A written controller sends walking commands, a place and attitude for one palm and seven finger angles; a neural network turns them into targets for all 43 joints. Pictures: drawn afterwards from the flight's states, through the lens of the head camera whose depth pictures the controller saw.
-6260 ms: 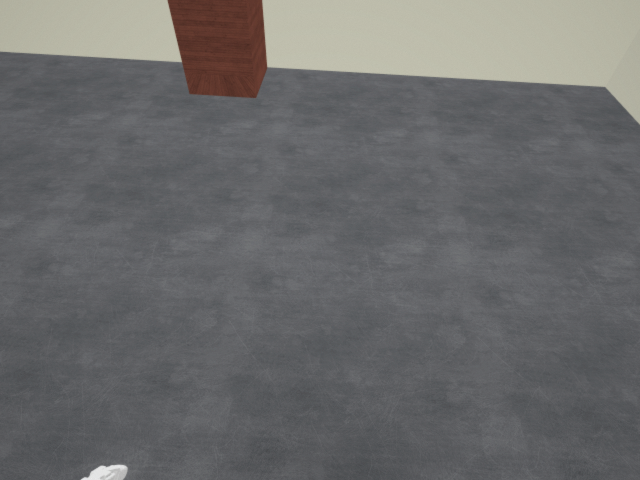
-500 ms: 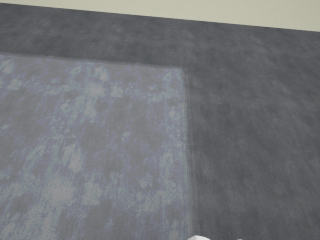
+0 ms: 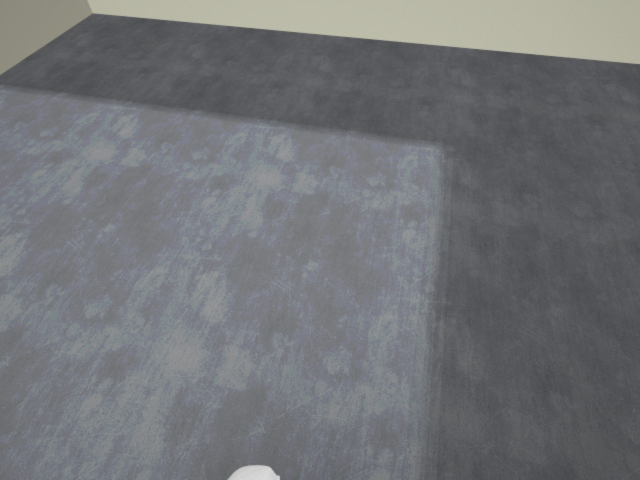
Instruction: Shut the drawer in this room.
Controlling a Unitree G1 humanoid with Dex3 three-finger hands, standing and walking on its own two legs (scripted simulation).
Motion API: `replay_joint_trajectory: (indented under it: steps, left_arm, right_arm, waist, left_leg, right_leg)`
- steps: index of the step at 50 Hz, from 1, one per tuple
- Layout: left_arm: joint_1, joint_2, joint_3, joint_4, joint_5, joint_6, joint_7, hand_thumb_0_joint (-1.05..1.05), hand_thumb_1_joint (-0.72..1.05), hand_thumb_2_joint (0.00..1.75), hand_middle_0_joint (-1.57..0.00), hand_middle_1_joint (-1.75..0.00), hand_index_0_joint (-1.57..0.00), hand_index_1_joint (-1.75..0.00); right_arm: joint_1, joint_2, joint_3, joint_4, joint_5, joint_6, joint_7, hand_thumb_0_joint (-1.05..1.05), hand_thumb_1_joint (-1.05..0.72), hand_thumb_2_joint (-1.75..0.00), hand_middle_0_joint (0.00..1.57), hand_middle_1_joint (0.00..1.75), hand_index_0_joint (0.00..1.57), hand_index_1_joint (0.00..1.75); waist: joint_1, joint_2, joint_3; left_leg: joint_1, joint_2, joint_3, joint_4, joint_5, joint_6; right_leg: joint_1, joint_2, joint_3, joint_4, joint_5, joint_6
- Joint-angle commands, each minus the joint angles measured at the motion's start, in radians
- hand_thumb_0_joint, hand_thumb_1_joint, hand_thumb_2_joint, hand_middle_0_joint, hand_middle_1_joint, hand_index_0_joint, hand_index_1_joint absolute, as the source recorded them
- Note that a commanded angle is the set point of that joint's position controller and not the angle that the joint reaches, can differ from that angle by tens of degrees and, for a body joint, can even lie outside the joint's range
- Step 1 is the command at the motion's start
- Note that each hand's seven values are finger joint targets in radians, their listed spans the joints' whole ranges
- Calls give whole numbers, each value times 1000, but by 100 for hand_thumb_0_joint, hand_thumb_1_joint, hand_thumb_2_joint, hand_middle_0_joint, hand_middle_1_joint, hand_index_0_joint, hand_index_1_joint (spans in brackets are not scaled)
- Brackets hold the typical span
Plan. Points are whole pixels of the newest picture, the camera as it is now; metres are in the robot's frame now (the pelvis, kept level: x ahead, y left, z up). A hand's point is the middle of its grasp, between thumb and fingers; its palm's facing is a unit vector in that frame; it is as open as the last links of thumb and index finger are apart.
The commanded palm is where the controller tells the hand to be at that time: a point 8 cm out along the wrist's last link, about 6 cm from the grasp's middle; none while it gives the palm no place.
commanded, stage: turn or walk to find it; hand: left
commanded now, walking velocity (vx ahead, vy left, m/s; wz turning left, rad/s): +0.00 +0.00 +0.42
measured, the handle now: out of the picture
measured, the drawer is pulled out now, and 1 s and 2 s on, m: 0.22 0.22 0.22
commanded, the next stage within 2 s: none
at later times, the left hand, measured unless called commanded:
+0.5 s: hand out of the picture +0.04 +0.24 -0.16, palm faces +0.20 -0.94 -0.27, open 7.4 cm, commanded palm none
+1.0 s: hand out of the picture -0.10 +0.23 -0.19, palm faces +0.46 -0.86 -0.24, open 7.4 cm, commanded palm none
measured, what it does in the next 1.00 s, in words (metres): steps on the spot, turning left: left foot, then right foot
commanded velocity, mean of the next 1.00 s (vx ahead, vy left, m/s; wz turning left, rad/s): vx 0.00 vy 0.00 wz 0.42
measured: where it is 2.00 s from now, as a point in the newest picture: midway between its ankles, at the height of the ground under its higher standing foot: outside the picture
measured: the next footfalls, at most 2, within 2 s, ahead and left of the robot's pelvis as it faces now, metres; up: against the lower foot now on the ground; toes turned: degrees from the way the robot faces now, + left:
left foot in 0.12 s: +0.03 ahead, +0.15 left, +0.00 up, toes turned +8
right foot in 0.54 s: +0.04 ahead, -0.10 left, +0.00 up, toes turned +8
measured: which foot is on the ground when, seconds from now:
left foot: up 0.00-0.10, down 0.12-0.54, up 0.56-0.92, down 0.94-1.00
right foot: down 0.00-0.12, up 0.14-0.52, down 0.54-0.96, up 0.98-1.00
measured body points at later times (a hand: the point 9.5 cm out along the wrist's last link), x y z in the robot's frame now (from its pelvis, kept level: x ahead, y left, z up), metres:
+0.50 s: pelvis -0.02 +0.01 +0.00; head +0.02 +0.01 +0.45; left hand +0.03 +0.28 -0.14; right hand +0.10 -0.21 -0.15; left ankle -0.01 +0.14 -0.74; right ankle +0.00 -0.11 -0.72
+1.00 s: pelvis -0.04 +0.02 -0.01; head -0.01 +0.06 +0.43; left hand -0.13 +0.27 -0.17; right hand +0.15 -0.17 -0.14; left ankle -0.09 +0.12 -0.74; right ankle +0.00 -0.11 -0.72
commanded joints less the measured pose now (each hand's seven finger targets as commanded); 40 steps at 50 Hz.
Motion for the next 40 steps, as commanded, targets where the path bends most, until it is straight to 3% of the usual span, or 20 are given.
replay_joint_trajectory:
  steps: [1, 3, 4, 5, 6, 7, 8, 10, 13, 20, 24, 25, 26, 27, 28, 29, 30, 32, 37, 40]
  left_arm:
    - [71, 251, 76, -28, 1, -16, 15, 0, 90, 90, -20, -30, -20, -30]
    - [48, 251, 79, -23, -6, -9, 14, 0, 90, 90, -20, -30, -20, -30]
    - [46, 238, 76, -24, -15, -1, 10, 0, 90, 90, -20, -30, -20, -30]
    - [67, 192, 71, -44, -23, 8, 5, 0, 90, 90, -20, -30, -20, -30]
    - [28, 131, 50, -84, -23, 11, 1, 0, 90, 90, -20, -30, -20, -30]
    - [-38, 144, 44, -98, -13, 23, 9, 0, 90, 90, -20, -30, -20, -30]
    - [-73, 135, 53, -91, -14, 22, 7, 0, 90, 90, -20, -30, -20, -30]
    - [-40, 141, 58, -56, -17, 18, -4, 0, 90, 90, -20, -30, -20, -30]
    - [3, 136, 54, -33, -19, 19, -10, 0, 90, 90, -20, -30, -20, -30]
    - [-21, 115, 46, -65, -21, 14, -2, 0, 90, 90, -20, -30, -20, -30]
    - [67, 128, 50, -48, -26, 0, 4, 0, 90, 90, -20, -30, -20, -30]
    - [104, 150, 55, -43, -23, -8, 8, 0, 90, 90, -20, -30, -20, -30]
    - [122, 225, 68, -46, -8, -19, 16, 0, 90, 90, -20, -30, -20, -30]
    - [104, 294, 79, -62, -1, -19, 18, 0, 90, 90, -20, -30, -20, -30]
    - [79, 270, 83, -72, -11, -22, 21, 0, 90, 90, -20, -30, -20, -30]
    - [26, 244, 76, -80, -12, -19, 21, 0, 90, 90, -20, -30, -20, -30]
    - [-19, 210, 63, -88, -12, -19, 18, 0, 90, 90, -20, -30, -20, -30]
    - [-59, 177, 54, -97, -10, -24, 19, 0, 90, 90, -20, -30, -20, -30]
    - [56, 203, 60, -49, -4, -25, 17, 0, 90, 90, -20, -30, -20, -30]
    - [93, 234, 68, -25, -1, -22, 15, 0, 90, 90, -20, -30, -20, -30]
  right_arm:
    - [-77, -41, 9, -106, 4, -49, 1, 0, -90, -90, 20, 30, 20, 30]
    - [-16, -52, 9, -92, 2, -58, -2, 0, -90, -90, 20, 30, 20, 30]
    - [17, -78, 3, -82, 0, -63, -1, 0, -90, -90, 20, 30, 20, 30]
    - [45, -163, -16, -87, -7, -73, -3, 0, -90, -90, 20, 30, 20, 30]
    - [98, -247, -34, -86, -9, -72, -7, 0, -90, -90, 20, 30, 20, 30]
    - [126, -250, -35, -65, -9, -72, -17, 0, -90, -90, 20, 30, 20, 30]
    - [100, -222, -31, -66, -12, -74, -28, 0, -90, -90, 20, 30, 20, 30]
    - [-11, -169, -10, -92, -12, -77, -34, 0, -90, -90, 20, 30, 20, 30]
    - [-30, -158, -4, -100, -8, -82, -35, 0, -90, -90, 20, 30, 20, 30]
    - [-11, -169, -19, -101, -14, -67, -27, 0, -90, -90, 20, 30, 20, 30]
    - [-44, -160, -23, -118, -9, -61, -21, 0, -90, -90, 20, 30, 20, 30]
    - [-48, -138, -22, -123, -3, -61, -18, 0, -90, -90, 20, 30, 20, 30]
    - [-32, -78, -14, -141, 7, -61, -12, 0, -90, -90, 20, 30, 20, 30]
    - [-52, -49, -10, -169, 2, -58, -9, 0, -90, -90, 20, 30, 20, 30]
    - [-60, -94, -23, -157, -10, -43, -13, 0, -90, -90, 20, 30, 20, 30]
    - [-66, -96, -28, -140, -8, -34, -10, 0, -90, -90, 20, 30, 20, 30]
    - [-50, -91, -27, -118, -9, -31, -3, 0, -90, -90, 20, 30, 20, 30]
    - [5, -74, -22, -91, -9, -30, 5, 0, -90, -90, 20, 30, 20, 30]
    - [-74, -53, -8, -100, -5, -32, 4, 0, -90, -90, 20, 30, 20, 30]
    - [-104, -42, 4, -105, 1, -39, 2, 0, -90, -90, 20, 30, 20, 30]
  waist:
    - [53, -216, -98]
    - [19, -185, -117]
    - [-3, -114, -131]
    - [-18, 112, -158]
    - [-46, 320, -141]
    - [-73, 261, -140]
    - [-65, 251, -118]
    - [-14, 182, -74]
    - [0, 148, -101]
    - [-22, 145, -105]
    - [25, 142, -127]
    - [43, 84, -139]
    - [49, -136, -148]
    - [55, -293, -95]
    - [54, -292, -97]
    - [31, -220, -49]
    - [5, -151, -12]
    - [-23, -137, -25]
    - [41, -172, -48]
    - [59, -198, -79]
  left_leg:
    - [16, -11, 61, -204, -19, 15]
    - [133, -14, 83, -389, 115, 24]
    - [253, -3, 67, -508, 242, 37]
    - [383, 163, -157, -574, 412, 107]
    - [392, 368, -386, -627, 677, 233]
    - [312, 379, -389, -639, 563, 276]
    - [295, 332, -377, -637, 528, 273]
    - [245, 252, -264, -628, 524, 242]
    - [262, 199, -201, -626, 564, 226]
    - [247, 195, -285, -610, 513, 242]
    - [145, 142, -293, -534, 495, 197]
    - [72, 99, -271, -471, 402, 156]
    - [-91, -10, -154, -295, 185, 88]
    - [-173, -104, -61, -75, -116, 41]
    - [-153, -57, -120, 83, -128, 49]
    - [-150, -47, -118, 198, -78, 49]
    - [-154, -32, -109, 256, -8, 42]
    - [-142, -18, -71, 267, 64, 23]
    - [-107, -12, -5, 53, 2, -1]
    - [-61, -12, 29, -80, -27, 3]
  right_leg:
    - [123, -246, 148, -109, 486, -127]
    - [84, -229, 93, -26, 439, -75]
    - [-2, -201, 61, 52, 350, -27]
    - [-187, -106, 14, 215, 97, 39]
    - [-343, -10, 26, 407, -355, 85]
    - [-317, -9, 118, 527, -370, 71]
    - [-364, -4, 155, 586, -314, 68]
    - [-339, -10, 172, 594, -186, 71]
    - [-285, 13, 160, 523, -140, 78]
    - [-191, 59, 148, 277, -161, 73]
    - [8, 85, 128, 1, 2, 63]
    - [111, 49, 158, -135, 76, 54]
    - [222, -151, 358, -238, 73, -6]
    - [145, -355, 520, -278, 175, -115]
    - [49, -355, 500, -287, 154, -152]
    - [-21, -310, 456, -290, 97, -151]
    - [-45, -251, 364, -271, 104, -128]
    - [-23, -199, 241, -237, 181, -102]
    - [98, -217, 181, -195, 363, -120]
    - [149, -234, 161, -146, 500, -133]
